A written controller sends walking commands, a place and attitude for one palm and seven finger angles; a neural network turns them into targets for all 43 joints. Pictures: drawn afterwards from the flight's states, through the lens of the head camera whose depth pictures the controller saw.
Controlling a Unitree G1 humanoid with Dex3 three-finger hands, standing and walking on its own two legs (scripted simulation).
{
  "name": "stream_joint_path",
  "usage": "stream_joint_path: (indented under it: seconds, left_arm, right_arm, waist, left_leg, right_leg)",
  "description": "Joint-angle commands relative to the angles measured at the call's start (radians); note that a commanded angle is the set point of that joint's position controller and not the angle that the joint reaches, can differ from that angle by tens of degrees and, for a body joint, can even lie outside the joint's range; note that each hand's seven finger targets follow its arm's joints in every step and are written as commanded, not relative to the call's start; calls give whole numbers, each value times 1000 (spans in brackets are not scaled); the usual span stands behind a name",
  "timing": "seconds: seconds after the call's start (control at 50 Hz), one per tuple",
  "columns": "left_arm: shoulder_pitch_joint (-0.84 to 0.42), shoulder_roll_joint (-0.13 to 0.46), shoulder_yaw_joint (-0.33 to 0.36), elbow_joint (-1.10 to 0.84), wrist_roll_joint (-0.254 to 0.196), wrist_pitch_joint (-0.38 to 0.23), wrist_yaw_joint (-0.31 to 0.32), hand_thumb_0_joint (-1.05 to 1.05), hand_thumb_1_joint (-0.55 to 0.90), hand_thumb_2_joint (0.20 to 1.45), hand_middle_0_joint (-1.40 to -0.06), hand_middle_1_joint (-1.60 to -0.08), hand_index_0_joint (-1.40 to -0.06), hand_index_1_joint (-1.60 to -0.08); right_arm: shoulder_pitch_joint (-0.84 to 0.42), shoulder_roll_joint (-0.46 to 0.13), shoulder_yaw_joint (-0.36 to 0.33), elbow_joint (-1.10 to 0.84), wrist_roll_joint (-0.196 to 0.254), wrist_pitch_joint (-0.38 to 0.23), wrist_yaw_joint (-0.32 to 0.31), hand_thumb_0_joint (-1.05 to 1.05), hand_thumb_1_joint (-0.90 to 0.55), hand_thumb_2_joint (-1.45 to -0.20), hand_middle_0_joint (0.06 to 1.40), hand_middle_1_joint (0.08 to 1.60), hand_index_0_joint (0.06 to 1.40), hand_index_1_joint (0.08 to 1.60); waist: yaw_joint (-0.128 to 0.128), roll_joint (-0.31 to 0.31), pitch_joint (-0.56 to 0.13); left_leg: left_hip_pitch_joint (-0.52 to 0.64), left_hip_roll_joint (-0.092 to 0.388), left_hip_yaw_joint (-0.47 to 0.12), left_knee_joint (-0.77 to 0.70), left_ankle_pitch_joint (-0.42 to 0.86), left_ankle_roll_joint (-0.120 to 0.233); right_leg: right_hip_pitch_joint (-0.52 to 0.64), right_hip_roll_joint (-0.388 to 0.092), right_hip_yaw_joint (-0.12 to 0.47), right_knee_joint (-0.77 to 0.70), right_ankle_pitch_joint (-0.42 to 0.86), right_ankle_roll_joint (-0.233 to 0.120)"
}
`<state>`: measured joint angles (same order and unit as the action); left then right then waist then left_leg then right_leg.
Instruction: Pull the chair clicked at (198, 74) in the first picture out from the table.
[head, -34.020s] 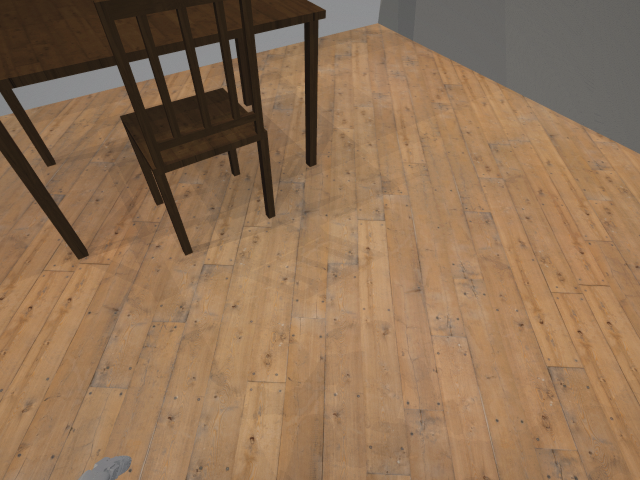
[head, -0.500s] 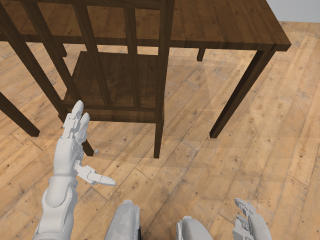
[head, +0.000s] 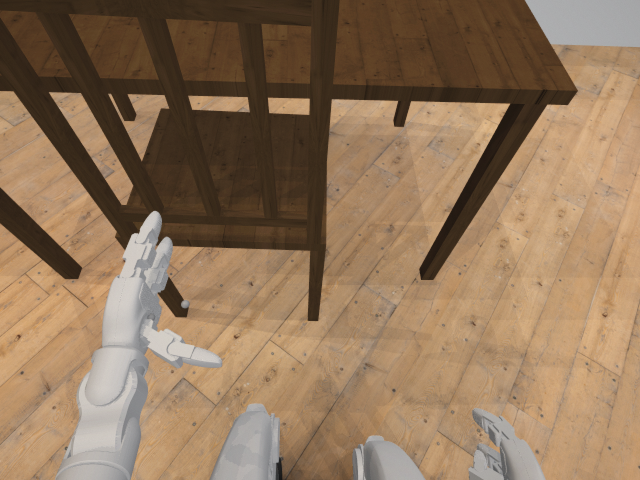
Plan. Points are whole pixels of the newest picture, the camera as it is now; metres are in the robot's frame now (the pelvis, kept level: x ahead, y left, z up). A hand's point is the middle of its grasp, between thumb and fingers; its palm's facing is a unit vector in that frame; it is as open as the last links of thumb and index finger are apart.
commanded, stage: aim the fingers beside a spindle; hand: left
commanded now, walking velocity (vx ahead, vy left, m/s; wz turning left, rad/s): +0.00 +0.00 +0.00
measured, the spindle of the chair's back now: (190, 139) +0.56 +0.21 +0.05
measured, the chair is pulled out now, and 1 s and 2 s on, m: -0.08 -0.08 -0.08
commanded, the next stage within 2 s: push the fingers through the gap in 1.94 s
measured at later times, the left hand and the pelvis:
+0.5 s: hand (186, 302) +0.31 +0.17 +0.04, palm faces +0.01 -1.00 -0.02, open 16.9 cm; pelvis +0.00 +0.00 +0.00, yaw -1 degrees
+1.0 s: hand (172, 301) +0.33 +0.19 +0.01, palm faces +0.05 -1.00 -0.01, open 16.9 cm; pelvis +0.00 +0.01 +0.00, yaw +0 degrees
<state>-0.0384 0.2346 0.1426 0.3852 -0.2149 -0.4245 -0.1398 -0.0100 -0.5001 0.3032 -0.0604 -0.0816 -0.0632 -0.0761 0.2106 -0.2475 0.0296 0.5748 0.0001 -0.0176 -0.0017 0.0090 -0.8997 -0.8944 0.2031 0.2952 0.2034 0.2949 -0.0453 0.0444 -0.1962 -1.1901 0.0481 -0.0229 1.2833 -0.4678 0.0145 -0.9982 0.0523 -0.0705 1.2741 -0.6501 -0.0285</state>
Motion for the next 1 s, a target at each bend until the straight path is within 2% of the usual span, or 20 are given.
stream_joint_path:
  seconds: [0.0,0.06,0.08,0.14,0.18,0.24,0.28,0.32,0.38,0.46,0.54,0.62,0.66,0.68,0.72,0.76,0.86,0.9,0.96,0.98]
  left_arm:
    - [-169,138,48,-324,-14,-90,-12,0,-500,300,-60,-80,-60,-80]
    - [-159,206,110,-446,-10,-143,43,0,-500,300,-60,-80,-60,-80]
    - [-126,185,103,-438,-8,-145,57,0,-500,300,-60,-80,-60,-80]
    - [-78,150,93,-281,7,-114,68,0,-500,300,-60,-80,-60,-80]
    - [-77,97,49,-160,12,-77,39,0,-500,300,-60,-80,-60,-80]
    - [-99,59,6,-94,-5,-39,-24,0,-500,300,-60,-80,-60,-80]
    - [-157,57,-16,-159,-18,-47,-54,0,-500,300,-60,-80,-60,-80]
    - [-208,108,11,-296,-26,-81,-50,0,-500,300,-60,-80,-60,-80]
    - [-181,197,96,-459,-27,-133,5,0,-500,300,-60,-80,-60,-80]
    - [-59,203,148,-326,1,-117,65,0,-500,300,-60,-80,-60,-80]
    - [-49,87,58,-96,3,-43,16,0,-500,300,-60,-80,-60,-80]
    - [-158,53,-24,-205,-24,-51,-58,0,-500,300,-60,-80,-60,-80]
    - [-236,103,-3,-335,-32,-91,-53,0,-500,300,-60,-80,-60,-80]
    - [-248,141,24,-410,-29,-112,-37,0,-500,300,-60,-80,-60,-80]
    - [-199,158,47,-478,-20,-141,6,0,-500,300,-60,-80,-60,-80]
    - [-146,203,112,-416,-7,-136,52,0,-500,300,-60,-80,-60,-80]
    - [-67,114,83,-100,21,-45,49,0,-500,300,-60,-80,-60,-80]
    - [-89,74,35,-93,12,-23,10,0,-500,300,-60,-80,-60,-80]
    - [-169,38,-39,-243,-16,-45,-35,0,-500,300,-60,-80,-60,-80]
    - [-186,93,4,-303,-21,-65,-32,0,-500,300,-60,-80,-60,-80]
  right_arm:
    - [-13,-135,-69,-145,3,-52,-24,0,-900,-900,200,300,200,300]
    - [-9,-128,-66,-137,-4,-67,-26,0,-900,-900,200,300,200,300]
    - [-11,-121,-64,-135,-6,-69,-23,0,-900,-900,200,300,200,300]
    - [-9,-121,-61,-116,-5,-59,-15,0,-900,-900,200,300,200,300]
    - [-10,-126,-59,-111,-3,-51,-11,0,-900,-900,200,300,200,300]
    - [-13,-142,-61,-126,10,-43,-12,0,-900,-900,200,300,200,300]
    - [-13,-143,-66,-135,12,-51,-18,0,-900,-900,200,300,200,300]
    - [-14,-138,-70,-137,7,-62,-24,0,-900,-900,200,300,200,300]
    - [-9,-131,-69,-137,-2,-78,-30,0,-900,-900,200,300,200,300]
    - [-3,-123,-62,-114,-7,-69,-18,0,-900,-900,200,300,200,300]
    - [-16,-135,-59,-120,4,-41,-8,0,-900,-900,200,300,200,300]
    - [-18,-142,-66,-141,11,-53,-18,0,-900,-900,200,300,200,300]
    - [-15,-142,-68,-140,8,-68,-29,0,-900,-900,200,300,200,300]
    - [-13,-141,-71,-138,4,-75,-32,0,-900,-900,200,300,200,300]
    - [-11,-132,-67,-132,-2,-86,-32,0,-900,-900,200,300,200,300]
    - [-6,-135,-64,-117,-8,-83,-29,0,-900,-900,200,300,200,300]
    - [-8,-134,-59,-116,-2,-44,-7,0,-900,-900,200,300,200,300]
    - [-17,-142,-59,-136,7,-34,-4,0,-900,-900,200,300,200,300]
    - [-18,-139,-64,-162,10,-46,-11,0,-900,-900,200,300,200,300]
    - [-13,-142,-69,-156,7,-51,-16,0,-900,-900,200,300,200,300]
  waist:
    - [5,45,-365]
    - [23,97,-412]
    - [21,93,-412]
    - [-4,25,-286]
    - [-23,-16,-228]
    - [-25,-63,-220]
    - [-24,-25,-274]
    - [-9,50,-361]
    - [22,92,-445]
    - [17,51,-339]
    - [-17,-48,-193]
    - [-25,-10,-296]
    - [-25,45,-357]
    - [-8,95,-412]
    - [7,128,-441]
    - [12,102,-394]
    - [-2,0,-216]
    - [-3,-18,-239]
    - [-18,33,-329]
    - [-6,40,-372]
  left_leg:
    - [461,-21,-22,-132,220,22]
    - [535,-15,-37,-140,294,16]
    - [541,-17,-34,-140,307,16]
    - [443,-17,-30,-137,227,15]
    - [374,-20,-23,-130,157,17]
    - [323,-26,-14,-123,106,21]
    - [365,-25,-13,-117,134,25]
    - [449,-21,-20,-121,197,23]
    - [552,-16,-33,-135,309,19]
    - [474,-15,-37,-136,287,15]
    - [335,-22,-24,-138,106,14]
    - [394,-24,-22,-129,133,24]
    - [469,-17,-36,-129,186,24]
    - [526,-16,-41,-134,223,19]
    - [603,-11,-56,-150,289,11]
    - [562,-8,-66,-154,284,8]
    - [375,-20,-46,-158,118,10]
    - [377,-23,-37,-160,111,11]
    - [462,-18,-42,-153,162,16]
    - [495,-15,-44,-151,190,15]
  right_leg:
    - [28,1,45,-219,310,3]
    - [31,7,39,-202,343,-3]
    - [35,6,38,-204,360,0]
    - [6,8,32,-215,313,8]
    - [-20,7,35,-225,265,12]
    - [-6,1,49,-243,231,14]
    - [1,-3,56,-239,253,11]
    - [12,-2,55,-227,293,5]
    - [42,5,44,-207,363,-1]
    - [25,10,28,-197,351,3]
    - [-30,8,31,-232,224,12]
    - [-4,0,46,-238,242,9]
    - [-14,3,40,-219,270,3]
    - [-10,2,41,-215,287,0]
    - [-19,5,26,-201,314,-4]
    - [-24,8,19,-191,310,-3]
    - [-49,10,14,-209,222,3]
    - [-33,6,19,-216,222,4]
    - [-25,3,24,-217,254,2]
    - [-12,4,28,-219,268,1]
